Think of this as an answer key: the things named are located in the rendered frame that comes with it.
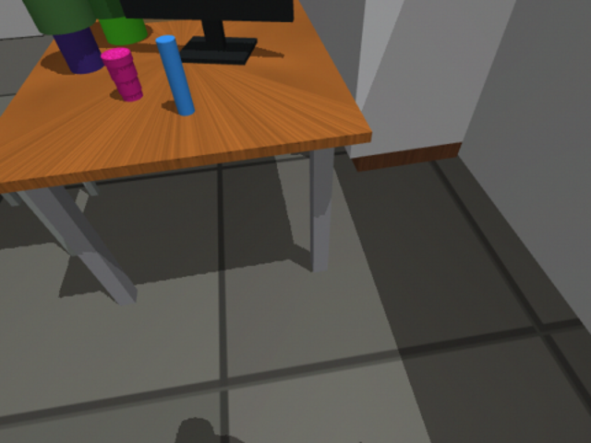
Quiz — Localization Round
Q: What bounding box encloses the potted plant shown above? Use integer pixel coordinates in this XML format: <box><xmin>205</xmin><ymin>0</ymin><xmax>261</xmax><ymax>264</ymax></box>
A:
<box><xmin>89</xmin><ymin>0</ymin><xmax>148</xmax><ymax>45</ymax></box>
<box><xmin>22</xmin><ymin>0</ymin><xmax>104</xmax><ymax>74</ymax></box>

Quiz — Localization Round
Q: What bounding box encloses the table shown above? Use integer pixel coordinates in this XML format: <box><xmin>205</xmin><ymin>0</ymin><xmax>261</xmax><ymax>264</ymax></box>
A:
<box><xmin>0</xmin><ymin>0</ymin><xmax>372</xmax><ymax>305</ymax></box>

